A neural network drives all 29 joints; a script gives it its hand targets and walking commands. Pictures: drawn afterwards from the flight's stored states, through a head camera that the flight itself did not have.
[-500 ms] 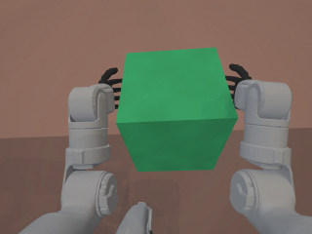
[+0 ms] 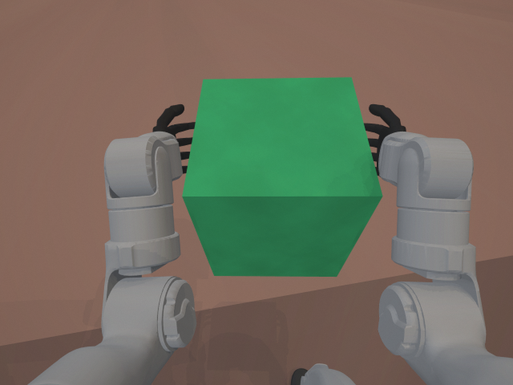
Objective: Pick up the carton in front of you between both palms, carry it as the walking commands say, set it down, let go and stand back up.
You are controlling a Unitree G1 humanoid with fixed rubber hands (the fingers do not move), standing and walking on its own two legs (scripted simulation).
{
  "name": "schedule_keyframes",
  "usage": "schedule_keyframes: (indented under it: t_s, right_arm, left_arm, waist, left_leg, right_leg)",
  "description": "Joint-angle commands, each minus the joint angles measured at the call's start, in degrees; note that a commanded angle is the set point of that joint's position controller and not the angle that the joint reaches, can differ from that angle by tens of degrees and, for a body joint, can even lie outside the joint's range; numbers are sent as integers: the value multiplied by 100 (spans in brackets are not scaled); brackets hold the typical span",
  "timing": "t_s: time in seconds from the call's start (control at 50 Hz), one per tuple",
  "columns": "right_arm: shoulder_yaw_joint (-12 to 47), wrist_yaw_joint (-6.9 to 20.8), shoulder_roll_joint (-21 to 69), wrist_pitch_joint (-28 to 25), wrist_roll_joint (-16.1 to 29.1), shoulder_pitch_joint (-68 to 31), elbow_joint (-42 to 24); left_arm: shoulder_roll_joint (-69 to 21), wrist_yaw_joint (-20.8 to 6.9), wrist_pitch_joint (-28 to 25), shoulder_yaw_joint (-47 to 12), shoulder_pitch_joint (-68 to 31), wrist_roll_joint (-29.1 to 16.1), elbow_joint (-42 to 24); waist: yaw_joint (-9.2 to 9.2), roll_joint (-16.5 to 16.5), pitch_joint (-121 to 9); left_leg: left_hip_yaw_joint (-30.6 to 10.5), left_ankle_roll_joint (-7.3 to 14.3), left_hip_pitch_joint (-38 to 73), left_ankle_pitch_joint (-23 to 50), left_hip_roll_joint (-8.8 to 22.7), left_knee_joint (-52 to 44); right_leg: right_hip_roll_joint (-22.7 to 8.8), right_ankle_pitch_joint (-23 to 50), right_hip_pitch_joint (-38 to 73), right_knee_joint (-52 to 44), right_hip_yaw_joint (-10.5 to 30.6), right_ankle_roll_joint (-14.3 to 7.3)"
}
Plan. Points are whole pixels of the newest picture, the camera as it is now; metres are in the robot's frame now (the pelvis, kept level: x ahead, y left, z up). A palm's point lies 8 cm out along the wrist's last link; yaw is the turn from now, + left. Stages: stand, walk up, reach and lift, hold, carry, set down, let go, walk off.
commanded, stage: carry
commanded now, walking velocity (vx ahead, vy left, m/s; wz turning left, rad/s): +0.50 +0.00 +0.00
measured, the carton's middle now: (275, 186) +0.38 -0.02 +0.10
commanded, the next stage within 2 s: none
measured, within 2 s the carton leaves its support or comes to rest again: neither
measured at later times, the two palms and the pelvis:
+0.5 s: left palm (177, 42) +0.69 +0.16 +0.20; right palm (329, 38) +0.68 -0.14 +0.20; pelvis +0.31 +0.02 +0.03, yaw +0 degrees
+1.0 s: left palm out of the picture +0.98 +0.14 +0.24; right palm out of the picture +1.01 -0.16 +0.24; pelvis +0.62 -0.02 +0.08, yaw +1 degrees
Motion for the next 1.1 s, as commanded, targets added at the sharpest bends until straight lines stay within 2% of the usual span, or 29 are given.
schedule_keyframes:
  t_s: [0.0,0.02,0.04,0.08,0.1,0.14,0.2,0.26,0.34,0.36,0.38,0.4,0.42,0.44,0.46,0.48,0.5,0.54,0.64,0.74,0.78,0.8,0.82,0.84,0.86,0.9,0.94,0.98,1.08]
  right_arm:
    - [3388,1570,5969,26,2486,-4260,-56]
    - [3281,1588,6098,47,2425,-4183,70]
    - [3197,1574,6055,25,2329,-4285,146]
    - [3006,1515,6171,-31,2219,-4260,187]
    - [2937,1467,6197,-55,2144,-4248,143]
    - [2874,1345,6172,-76,2026,-4208,-32]
    - [2874,1189,5991,-84,1894,-4155,-264]
    - [2909,1109,5747,-29,1774,-4054,-306]
    - [2933,1165,5677,55,1701,-3802,110]
    - [2929,1197,5720,55,1707,-3785,253]
    - [2903,1231,5787,37,1716,-3692,439]
    - [2874,1262,5814,2,1765,-3540,626]
    - [2833,1300,5785,-63,1763,-3506,606]
    - [2918,1338,5982,-126,1856,-3699,576]
    - [2994,1388,6142,-137,2029,-4015,226]
    - [3200,1433,6405,-165,2292,-4319,-95]
    - [3385,1471,6580,-202,2544,-4681,-478]
    - [3598,1504,6757,-232,2886,-5107,-987]
    - [3680,1530,6496,-180,3003,-4878,-1257]
    - [3611,1513,6084,-48,2717,-4352,-717]
    - [3527,1511,5982,-6,2575,-4205,-377]
    - [3468,1508,5925,-6,2506,-4185,-222]
    - [3383,1509,5953,5,2442,-4164,-94]
    - [3284,1506,5985,24,2377,-4192,11]
    - [3231,1484,6051,22,2313,-4304,116]
    - [3133,1442,6198,-15,2267,-4354,93]
    - [3080,1357,6286,-35,2217,-4333,35]
    - [3001,1285,6329,-57,2084,-3982,160]
    - [2983,1354,6630,-275,1786,-3280,705]
  left_arm:
    - [-5590,-1171,-82,-3261,-3360,-2112,573]
    - [-5543,-1201,-138,-3214,-3453,-2108,683]
    - [-5736,-1250,-141,-3241,-3558,-2262,608]
    - [-6211,-1355,-192,-3462,-4270,-2686,90]
    - [-6404,-1383,-229,-3595,-4631,-2914,-201]
    - [-6610,-1403,-277,-3755,-5074,-3225,-619]
    - [-6554,-1393,-264,-3750,-5114,-3359,-856]
    - [-6355,-1369,-190,-3705,-4915,-3311,-785]
    - [-6173,-1395,-112,-3561,-4437,-3061,-187]
    - [-6158,-1406,-112,-3521,-4340,-2997,-34]
    - [-6172,-1416,-113,-3482,-4275,-2943,99]
    - [-6170,-1428,-124,-3451,-4255,-2864,217]
    - [-6263,-1447,-128,-3367,-4249,-2791,235]
    - [-6259,-1466,-145,-3376,-4347,-2726,193]
    - [-6328,-1439,-186,-3355,-4574,-2665,180]
    - [-6282,-1388,-206,-3289,-4473,-2596,124]
    - [-6292,-1324,-219,-3278,-4367,-2534,12]
    - [-6205,-1178,-245,-3199,-4136,-2359,-170]
    - [-5750,-961,-246,-3316,-3845,-2064,-543]
    - [-5515,-1002,-98,-3465,-3709,-2075,-233]
    - [-5511,-1095,-50,-3426,-3680,-2144,96]
    - [-5528,-1152,-39,-3383,-3633,-2214,258]
    - [-5516,-1200,-58,-3334,-3591,-2228,362]
    - [-5565,-1239,-85,-3290,-3674,-2269,485]
    - [-5678,-1286,-79,-3275,-3825,-2359,438]
    - [-6056,-1371,-144,-3392,-4321,-2671,70]
    - [-6319,-1400,-185,-3491,-4691,-2921,-236]
    - [-6450,-1434,-200,-3433,-4525,-2957,-168]
    - [-6734,-1594,-438,-3352,-3814,-2730,449]
  waist:
    - [927,-250,-3280]
    - [821,-1979,-3353]
    - [822,-1678,-2956]
    - [859,-344,-2618]
    - [779,-174,-2544]
    - [637,-490,-2590]
    - [681,-626,-2477]
    - [747,-639,-2272]
    - [737,-1012,-2057]
    - [560,-1085,-2173]
    - [225,-970,-2493]
    - [-114,-606,-3077]
    - [-298,783,-3759]
    - [-361,1739,-3497]
    - [-215,1058,-3125]
    - [-267,299,-2898]
    - [-195,-48,-2766]
    - [34,183,-2835]
    - [-57,496,-2643]
    - [-61,734,-2369]
    - [289,513,-2587]
    - [541,263,-2897]
    - [679,-684,-3243]
    - [647,-1836,-2822]
    - [667,-1426,-2738]
    - [630,-477,-2449]
    - [555,-618,-2402]
    - [556,-829,-2454]
    - [659,-847,-2056]
  left_leg:
    - [46,163,-853,3116,485,2198]
    - [-85,-99,-2727,641,-423,3569]
    - [-671,5,-3631,23,-501,4542]
    - [-817,146,-4012,392,-170,5243]
    - [-854,179,-3948,587,-29,4995]
    - [-769,184,-3689,742,26,4632]
    - [-546,129,-3951,819,69,4171]
    - [-366,59,-3810,1010,163,2921]
    - [537,187,-2307,1267,-370,1122]
    - [769,262,-1612,1319,-634,871]
    - [1028,385,-431,1691,-850,337]
    - [528,524,1309,1606,-564,309]
    - [-2592,1325,2785,43,1164,-198]
    - [-4662,1814,3098,1314,1699,-1155]
    - [-4234,1863,2982,2166,1733,-839]
    - [-3627,1762,2584,3087,1635,-462]
    - [-3097,1492,2210,3254,1480,-413]
    - [-2433,1161,1860,2489,1254,-613]
    - [-1574,1225,1571,2476,1158,-951]
    - [-698,780,1153,3208,906,-755]
    - [-126,452,863,4431,712,359]
    - [-48,265,169,4113,611,1313]
    - [5,21,-1390,2467,172,2586]
    - [-248,-105,-2919,352,-582,3703]
    - [-700,39,-3356,220,-343,4405]
    - [-783,72,-3503,680,-48,4220]
    - [-742,-4,-3216,967,85,3636]
    - [-572,-71,-3140,1134,38,3183]
    - [-128,-155,-3156,2006,16,1390]
  right_leg:
    - [-494,-694,4462,-676,907,-434]
    - [-1903,-899,5391,-1471,4118,-1281]
    - [-1955,-398,5361,-1778,4788,-1501]
    - [-1806,1543,4907,-1127,3539,-1396]
    - [-1662,1628,4604,-1133,3072,-1204]
    - [-1485,948,4286,-1350,2570,-965]
    - [-1473,703,4262,-1597,2238,-1076]
    - [-1366,1048,4153,-1718,1711,-1070]
    - [-1117,2463,3624,-1553,833,-685]
    - [-1098,3372,3496,-1069,609,-555]
    - [-959,4155,3188,-205,150,-331]
    - [-827,3736,2365,854,19,-94]
    - [-333,1857,709,2633,131,270]
    - [577,-1265,-632,3899,542,322]
    - [305,-1274,-1211,4733,965,166]
    - [111,-1154,-1420,4905,1011,75]
    - [-72,-959,-1382,4542,1078,18]
    - [-215,-695,-1032,3776,1072,-16]
    - [-223,-548,-750,1750,634,161]
    - [197,697,735,-299,-176,145]
    - [431,923,2258,-1077,-596,24]
    - [69,596,3521,-1000,-173,-67]
    - [-1189,-592,4766,-1244,2043,-458]
    - [-2068,665,5164,-1758,4141,-1013]
    - [-2078,1246,5223,-1560,3919,-1209]
    - [-1787,2166,4696,-1400,2865,-1005]
    - [-1565,2152,4305,-1588,2265,-777]
    - [-1500,2310,4285,-1717,1930,-774]
    - [-1218,3028,4428,-1828,1095,-706]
